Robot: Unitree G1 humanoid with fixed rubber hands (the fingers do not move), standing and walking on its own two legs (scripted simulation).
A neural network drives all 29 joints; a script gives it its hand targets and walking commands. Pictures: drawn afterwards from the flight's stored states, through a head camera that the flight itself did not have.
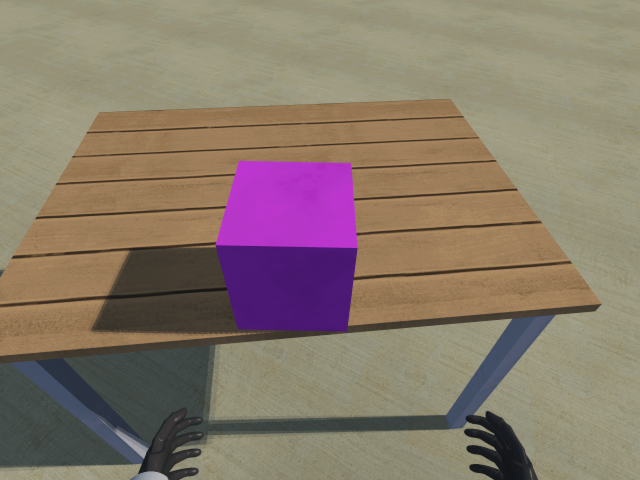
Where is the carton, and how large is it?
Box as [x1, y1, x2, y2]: [216, 161, 357, 331]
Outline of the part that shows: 239,161 216,241 216,248 237,328 346,331 357,248 350,163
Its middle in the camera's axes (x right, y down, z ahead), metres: -0.04 +0.01 +0.60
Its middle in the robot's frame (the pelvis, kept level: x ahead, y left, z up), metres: +0.44 +0.09 +0.03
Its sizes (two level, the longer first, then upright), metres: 0.180 0.175 0.197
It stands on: a table, 0.71 m high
